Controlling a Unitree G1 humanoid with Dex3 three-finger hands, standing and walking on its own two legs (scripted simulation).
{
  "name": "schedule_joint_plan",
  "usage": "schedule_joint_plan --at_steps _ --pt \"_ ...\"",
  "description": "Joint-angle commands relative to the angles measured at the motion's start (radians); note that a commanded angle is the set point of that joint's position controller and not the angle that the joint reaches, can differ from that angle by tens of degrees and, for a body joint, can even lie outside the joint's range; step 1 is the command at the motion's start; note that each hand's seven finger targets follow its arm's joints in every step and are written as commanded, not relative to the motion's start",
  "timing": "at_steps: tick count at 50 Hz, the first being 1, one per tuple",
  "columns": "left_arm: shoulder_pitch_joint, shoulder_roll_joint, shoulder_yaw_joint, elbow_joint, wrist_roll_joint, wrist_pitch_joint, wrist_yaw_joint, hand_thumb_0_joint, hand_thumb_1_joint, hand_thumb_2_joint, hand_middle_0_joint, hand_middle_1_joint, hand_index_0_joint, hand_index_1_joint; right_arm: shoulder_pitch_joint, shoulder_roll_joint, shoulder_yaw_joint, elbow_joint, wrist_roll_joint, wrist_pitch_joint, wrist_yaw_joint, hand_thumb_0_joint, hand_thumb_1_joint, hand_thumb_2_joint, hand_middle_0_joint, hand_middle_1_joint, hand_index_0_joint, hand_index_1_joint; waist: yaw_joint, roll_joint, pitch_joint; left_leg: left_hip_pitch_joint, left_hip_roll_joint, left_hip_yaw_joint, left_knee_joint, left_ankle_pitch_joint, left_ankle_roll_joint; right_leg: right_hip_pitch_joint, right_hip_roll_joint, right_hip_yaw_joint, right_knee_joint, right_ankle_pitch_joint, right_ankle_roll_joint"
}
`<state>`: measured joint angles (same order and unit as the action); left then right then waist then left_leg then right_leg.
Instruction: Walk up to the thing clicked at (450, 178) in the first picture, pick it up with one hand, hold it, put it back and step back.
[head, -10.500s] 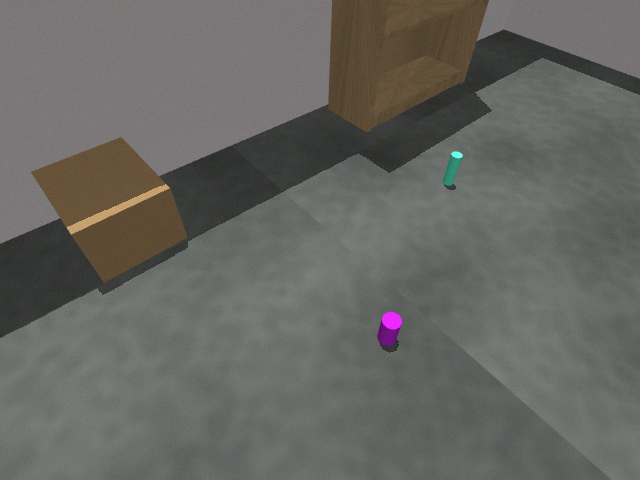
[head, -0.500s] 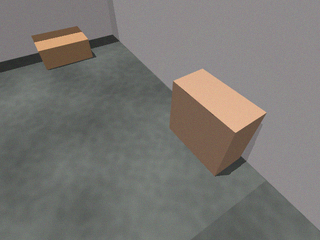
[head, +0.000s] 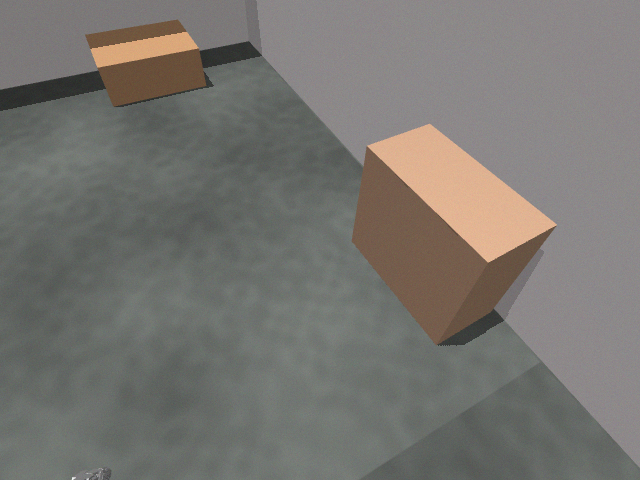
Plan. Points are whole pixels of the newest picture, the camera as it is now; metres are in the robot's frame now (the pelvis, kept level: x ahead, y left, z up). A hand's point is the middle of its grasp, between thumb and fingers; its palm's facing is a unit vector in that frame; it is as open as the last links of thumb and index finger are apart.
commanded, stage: walk up
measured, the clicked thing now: out of the picture +0.22 +1.42 -0.70
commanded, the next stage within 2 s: none
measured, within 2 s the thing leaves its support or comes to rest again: neither
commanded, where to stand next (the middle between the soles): +0.03 -0.01 m, yaw +74 degrees
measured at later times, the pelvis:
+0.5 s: pelvis -0.01 -0.04 -0.03, yaw +28 degrees
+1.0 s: pelvis +0.02 -0.07 -0.02, yaw +52 degrees
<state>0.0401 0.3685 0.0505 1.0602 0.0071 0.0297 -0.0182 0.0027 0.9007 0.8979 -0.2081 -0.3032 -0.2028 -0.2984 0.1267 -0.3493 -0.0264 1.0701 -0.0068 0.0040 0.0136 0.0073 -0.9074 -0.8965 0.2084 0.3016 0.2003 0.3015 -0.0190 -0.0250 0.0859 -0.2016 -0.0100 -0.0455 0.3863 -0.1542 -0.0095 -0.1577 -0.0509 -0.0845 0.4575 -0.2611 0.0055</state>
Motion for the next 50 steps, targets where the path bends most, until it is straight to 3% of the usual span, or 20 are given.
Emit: schedule_joint_plan --at_steps 1,5,6,7,9,12,18,22,23,24,25,29,32,36,37,38,39,40,43,50 --pt "0.005 0.181 0.070 -0.183 0.000 0.015 -0.004 0.000 0.900 0.900 -0.200 -0.300 -0.200 -0.300 0.013 -0.365 -0.122 -0.148 -0.022 -0.001 -0.037 0.000 -0.900 -0.900 0.200 0.300 0.200 0.300 0.026 0.252 -0.161 0.020 0.301 -0.537 -0.135 0.262 0.228 -0.104 0.042 0.172 0.338 -0.273 -0.022" --pt "0.097 0.187 0.079 -0.215 0.005 -0.003 -0.007 0.000 0.900 0.900 -0.200 -0.300 -0.200 -0.300 -0.082 -0.274 -0.101 -0.246 -0.022 0.003 -0.035 0.000 -0.900 -0.900 0.200 0.300 0.200 0.300 0.124 0.097 -0.181 -0.155 0.114 -0.327 0.050 0.096 0.109 0.103 0.010 0.178 -0.038 -0.122 -0.057" --pt "0.140 0.243 0.097 -0.210 0.020 -0.007 0.000 0.000 0.900 0.900 -0.200 -0.300 -0.200 -0.300 -0.082 -0.213 -0.080 -0.273 -0.017 0.007 -0.023 0.000 -0.900 -0.900 0.200 0.300 0.200 0.300 0.149 -0.057 -0.182 -0.302 -0.002 -0.204 0.162 -0.038 0.054 0.226 -0.084 0.254 -0.173 -0.099 -0.082" --pt "0.082 0.305 0.104 -0.244 0.037 -0.009 0.010 0.000 0.900 0.900 -0.200 -0.300 -0.200 -0.300 0.019 -0.161 -0.068 -0.272 -0.016 0.010 -0.021 0.000 -0.900 -0.900 0.200 0.300 0.200 0.300 0.098 -0.266 -0.147 -0.432 -0.084 -0.058 0.371 -0.280 0.007 0.256 -0.282 0.387 -0.206 0.027 -0.130" --pt "-0.069 0.310 0.107 -0.320 0.040 -0.014 0.001 0.000 0.900 0.900 -0.200 -0.300 -0.200 -0.300 0.042 -0.248 -0.099 -0.288 -0.030 0.018 -0.021 0.000 -0.900 -0.900 0.200 0.300 0.200 0.300 0.053 -0.179 -0.105 -0.352 0.030 -0.013 0.616 -0.349 -0.020 -0.032 -0.478 0.449 -0.245 0.005 -0.316" --pt "-0.090 0.217 0.079 -0.324 0.040 -0.031 0.004 0.000 0.900 0.900 -0.200 -0.300 -0.200 -0.300 0.121 -0.217 -0.096 -0.274 -0.025 0.022 0.020 0.000 -0.900 -0.900 0.200 0.300 0.200 0.300 0.002 -0.127 -0.049 -0.348 0.048 0.002 0.621 -0.157 -0.008 0.051 -0.231 0.141 -0.120 0.294 -0.186" --pt "0.078 0.265 0.095 -0.356 0.037 -0.026 -0.019 0.000 0.900 0.900 -0.200 -0.300 -0.200 -0.300 0.063 -0.206 -0.097 -0.352 -0.025 0.020 0.041 0.000 -0.900 -0.900 0.200 0.300 0.200 0.300 0.085 -0.147 -0.035 -0.222 0.018 0.121 0.305 -0.163 0.016 0.091 -0.250 0.033 -0.043 0.304 -0.155" --pt "0.092 0.262 0.086 -0.399 0.020 -0.020 -0.023 0.000 0.900 0.900 -0.200 -0.300 -0.200 -0.300 0.202 -0.233 -0.123 -0.349 -0.036 0.008 0.016 0.000 -0.900 -0.900 0.200 0.300 0.200 0.300 0.004 -0.071 -0.130 0.070 -0.045 0.166 0.096 -0.111 0.066 -0.038 -0.230 -0.066 0.236 0.315 -0.091" --pt "0.137 0.221 0.075 -0.407 0.012 -0.022 -0.019 0.000 0.900 0.900 -0.200 -0.300 -0.200 -0.300 0.263 -0.280 -0.142 -0.356 -0.049 0.000 0.006 0.000 -0.900 -0.900 0.200 0.300 0.200 0.300 -0.026 0.060 -0.185 0.215 0.015 -0.002 0.017 -0.111 0.125 -0.145 -0.162 -0.104 0.469 0.264 -0.038" --pt "0.137 0.139 0.057 -0.444 0.007 -0.023 -0.023 0.000 0.900 0.900 -0.200 -0.300 -0.200 -0.300 0.255 -0.386 -0.161 -0.393 -0.059 -0.007 -0.006 0.000 -0.900 -0.900 0.200 0.300 0.200 0.300 -0.011 0.322 -0.168 0.318 0.257 -0.414 -0.015 0.096 0.231 -0.452 0.026 -0.111 0.644 -0.296 0.034" --pt "0.070 0.209 0.067 -0.450 0.014 -0.016 -0.017 0.000 0.900 0.900 -0.200 -0.300 -0.200 -0.300 0.253 -0.409 -0.171 -0.397 -0.037 -0.010 -0.009 0.000 -0.900 -0.900 0.200 0.300 0.200 0.300 -0.047 0.263 -0.178 0.226 0.388 -0.630 -0.056 0.109 0.373 -0.451 -0.009 0.079 0.706 -0.408 0.025" --pt "0.185 0.245 0.060 -0.391 0.004 -0.015 -0.022 0.000 0.900 0.900 -0.200 -0.300 -0.200 -0.300 0.128 -0.332 -0.125 -0.453 -0.024 -0.018 -0.030 0.000 -0.900 -0.900 0.200 0.300 0.200 0.300 0.021 0.165 -0.105 0.006 0.208 -0.293 0.002 -0.112 0.228 -0.340 -0.046 0.121 0.538 -0.253 -0.014" --pt "0.197 0.228 0.066 -0.389 0.008 -0.030 -0.013 0.000 0.900 0.900 -0.200 -0.300 -0.200 -0.300 0.121 -0.313 -0.122 -0.482 -0.032 -0.008 -0.017 0.000 -0.900 -0.900 0.200 0.300 0.200 0.300 0.009 0.194 -0.065 -0.146 0.179 -0.298 0.036 0.079 0.223 -0.227 0.008 0.069 0.427 -0.243 -0.003" --pt "0.316 0.216 0.073 -0.370 0.001 -0.060 0.016 0.000 0.900 0.900 -0.200 -0.300 -0.200 -0.300 0.063 -0.296 -0.123 -0.527 -0.033 0.009 -0.003 0.000 -0.900 -0.900 0.200 0.300 0.200 0.300 0.072 0.192 -0.151 -0.209 0.099 -0.273 0.223 0.273 0.166 -0.033 0.060 0.035 0.155 -0.048 -0.029" --pt "0.363 0.259 0.084 -0.364 0.013 -0.069 0.027 0.000 0.900 0.900 -0.200 -0.300 -0.200 -0.300 0.025 -0.252 -0.110 -0.550 -0.023 0.014 -0.004 0.000 -0.900 -0.900 0.200 0.300 0.200 0.300 0.116 0.073 -0.155 -0.276 0.022 -0.228 0.346 0.149 0.113 0.011 -0.005 0.116 0.002 -0.031 -0.049" --pt "0.375 0.384 0.113 -0.372 0.034 -0.077 0.035 0.000 0.900 0.900 -0.200 -0.300 -0.200 -0.300 0.020 -0.190 -0.094 -0.578 -0.017 0.015 -0.002 0.000 -0.900 -0.900 0.200 0.300 0.200 0.300 0.128 -0.216 -0.124 -0.471 -0.127 -0.081 0.584 -0.145 0.043 0.081 -0.273 0.431 -0.125 0.005 -0.118" --pt "0.256 0.430 0.121 -0.407 0.037 -0.074 0.038 0.000 0.900 0.900 -0.200 -0.300 -0.200 -0.300 0.102 -0.218 -0.102 -0.552 -0.030 0.025 -0.012 0.000 -0.900 -0.900 0.200 0.300 0.200 0.300 0.064 -0.245 -0.118 -0.472 -0.071 -0.069 0.750 -0.450 0.014 -0.030 -0.519 0.654 -0.209 -0.012 -0.271" --pt "0.178 0.416 0.114 -0.427 0.028 -0.074 0.040 0.000 0.900 0.900 -0.200 -0.300 -0.200 -0.300 0.126 -0.282 -0.124 -0.523 -0.034 0.033 -0.016 0.000 -0.900 -0.900 0.200 0.300 0.200 0.300 0.025 -0.162 -0.072 -0.439 -0.024 -0.126 0.865 -0.443 0.009 -0.119 -0.543 0.681 -0.206 0.011 -0.332" --pt "0.180 0.325 0.096 -0.403 0.026 -0.083 0.046 0.000 0.900 0.900 -0.200 -0.300 -0.200 -0.300 0.153 -0.277 -0.132 -0.475 -0.021 0.028 0.018 0.000 -0.900 -0.900 0.200 0.300 0.200 0.300 0.014 -0.098 -0.032 -0.415 0.026 -0.078 0.846 -0.262 -0.008 -0.085 -0.307 0.246 -0.062 0.158 -0.224" --pt "0.211 0.372 0.113 -0.425 0.032 -0.072 0.018 0.000 0.900 0.900 -0.200 -0.300 -0.200 -0.300 0.090 -0.240 -0.120 -0.445 -0.011 0.019 0.032 0.000 -0.900 -0.900 0.200 0.300 0.200 0.300 0.071 -0.224 -0.071 -0.235 0.015 0.070 0.443 -0.299 -0.013 -0.068 -0.308 0.079 0.018 0.118 -0.205"
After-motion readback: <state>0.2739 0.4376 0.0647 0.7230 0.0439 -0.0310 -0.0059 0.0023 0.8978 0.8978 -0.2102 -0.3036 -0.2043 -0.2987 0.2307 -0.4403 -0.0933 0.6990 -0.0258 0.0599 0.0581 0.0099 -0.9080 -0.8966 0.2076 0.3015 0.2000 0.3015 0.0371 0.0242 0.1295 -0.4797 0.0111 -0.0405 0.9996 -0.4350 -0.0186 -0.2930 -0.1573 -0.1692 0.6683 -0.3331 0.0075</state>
